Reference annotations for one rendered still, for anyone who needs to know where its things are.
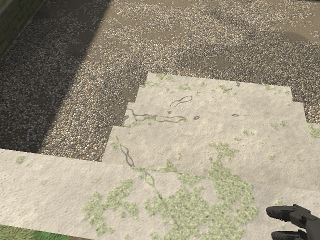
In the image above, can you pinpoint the right robot hand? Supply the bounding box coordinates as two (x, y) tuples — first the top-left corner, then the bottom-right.
(266, 204), (320, 240)

